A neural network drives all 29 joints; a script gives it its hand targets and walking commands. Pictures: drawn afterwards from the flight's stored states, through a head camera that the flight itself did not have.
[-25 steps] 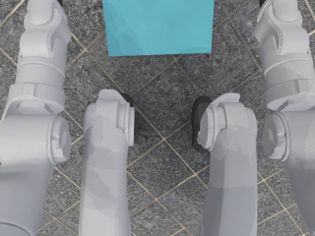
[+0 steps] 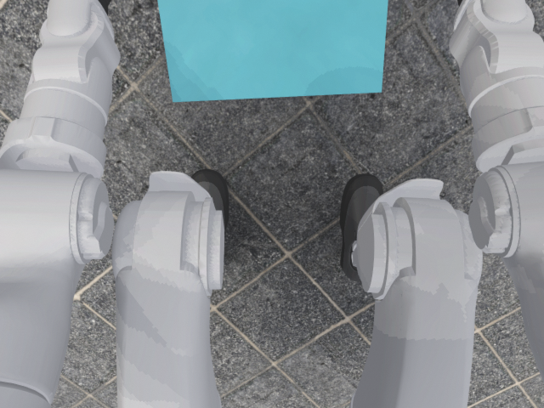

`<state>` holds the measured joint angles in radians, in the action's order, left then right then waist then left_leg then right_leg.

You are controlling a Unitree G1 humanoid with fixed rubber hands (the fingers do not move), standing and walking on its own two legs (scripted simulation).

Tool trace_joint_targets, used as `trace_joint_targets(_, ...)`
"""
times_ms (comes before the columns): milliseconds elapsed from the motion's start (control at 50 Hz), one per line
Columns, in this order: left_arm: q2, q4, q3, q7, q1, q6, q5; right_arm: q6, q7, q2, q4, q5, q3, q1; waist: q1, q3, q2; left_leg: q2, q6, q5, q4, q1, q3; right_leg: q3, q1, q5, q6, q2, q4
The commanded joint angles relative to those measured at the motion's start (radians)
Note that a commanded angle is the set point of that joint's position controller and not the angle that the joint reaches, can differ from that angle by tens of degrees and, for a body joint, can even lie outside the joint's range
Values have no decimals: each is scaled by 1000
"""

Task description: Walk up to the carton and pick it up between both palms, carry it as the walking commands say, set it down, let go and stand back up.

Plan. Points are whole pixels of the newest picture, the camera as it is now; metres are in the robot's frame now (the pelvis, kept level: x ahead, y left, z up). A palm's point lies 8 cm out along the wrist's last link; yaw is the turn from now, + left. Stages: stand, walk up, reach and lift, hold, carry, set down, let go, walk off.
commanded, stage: reach and lift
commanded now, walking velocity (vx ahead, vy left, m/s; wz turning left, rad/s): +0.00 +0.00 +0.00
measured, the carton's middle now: out of the picture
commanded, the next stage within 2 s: none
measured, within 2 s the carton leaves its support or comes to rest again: leaves its support in 1.38 s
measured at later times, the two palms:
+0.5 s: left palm out of the picture +0.50 +0.20 -0.20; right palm out of the picture +0.53 -0.16 -0.20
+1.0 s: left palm out of the picture +0.51 +0.19 -0.20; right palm out of the picture +0.53 -0.14 -0.20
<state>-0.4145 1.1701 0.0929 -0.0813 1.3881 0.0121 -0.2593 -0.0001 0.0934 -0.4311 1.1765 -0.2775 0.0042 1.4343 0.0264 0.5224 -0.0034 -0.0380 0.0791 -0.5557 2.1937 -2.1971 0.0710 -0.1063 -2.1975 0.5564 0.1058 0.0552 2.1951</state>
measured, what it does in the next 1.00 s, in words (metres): stands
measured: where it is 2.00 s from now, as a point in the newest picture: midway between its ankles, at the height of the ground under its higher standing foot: (283, 242)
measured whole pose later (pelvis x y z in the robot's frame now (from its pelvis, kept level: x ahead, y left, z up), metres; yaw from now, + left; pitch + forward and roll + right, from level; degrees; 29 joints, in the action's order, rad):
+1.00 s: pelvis +0.01 +0.00 +0.01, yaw +0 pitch +40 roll +0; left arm -0.32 1.25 0.06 -0.13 1.38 0.08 -0.25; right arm -0.06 0.14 -0.28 1.27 -0.19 0.02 1.45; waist 0.03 0.33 0.00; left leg -0.03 0.08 -0.55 2.14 -2.29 0.07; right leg -0.09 -2.29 0.55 0.09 0.04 2.14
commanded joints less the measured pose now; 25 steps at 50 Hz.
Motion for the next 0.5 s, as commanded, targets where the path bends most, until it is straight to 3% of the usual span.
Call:
trace_joint_targets(0,-89,-143,-2,5,197,53,-13,-42,-7,-22,-138,-40,-36,188,40,-1473,-27,36,-20,451,-142,565,-118,139,561,-414,-43,-34,-115)
trace_joint_targets(80,-80,-156,14,9,159,51,4,-42,-3,-35,-130,-15,-3,134,43,-1469,5,34,-19,445,-142,546,-121,132,550,-400,-41,-31,-116)
trace_joint_targets(180,-50,-142,5,19,170,49,-6,-42,-5,8,-146,-11,-9,151,20,-1444,-18,36,-23,406,-144,515,-118,142,547,-370,-46,-33,-127)
trace_joint_targets(200,-67,-163,12,17,190,50,-3,-37,-6,6,-143,-16,-12,168,43,-1411,-13,36,-24,374,-156,505,-124,138,531,-341,-48,-32,-134)
trace_joint_targets(260,-58,-155,-5,18,238,46,-7,-32,-13,28,-154,-31,-35,236,44,-1387,-30,40,-31,337,-159,489,-120,138,517,-301,-46,-33,-135)
trace_joint_targets(300,-43,-148,-12,19,250,41,-9,-33,-12,3,-124,-15,-13,234,35,-1331,-1,41,-25,291,-173,468,-125,136,483,-260,-55,-41,-150)
trace_joint_targets(320,-66,-137,4,15,263,42,5,-30,-11,12,-121,-17,-13,253,45,-1326,-8,39,-29,286,-179,464,-120,143,480,-261,-48,-39,-143)
trace_joint_targets(360,-39,-127,-14,15,284,43,-2,-37,-8,16,-114,-10,-6,276,23,-1313,-5,37,-28,270,-181,458,-118,141,463,-242,-54,-36,-155)
trace_joint_targets(380,-23,-131,-21,16,297,44,-3,-37,-7,33,-110,-10,-16,279,33,-1307,1,33,-25,281,-183,459,-119,139,470,-252,-56,-37,-157)
trace_joint_targets(480,-44,-42,16,2,266,47,31,-42,7,7,-25,54,37,244,4,-1214,-17,21,-23,245,-200,392,-106,140,413,-225,-51,-31,-169)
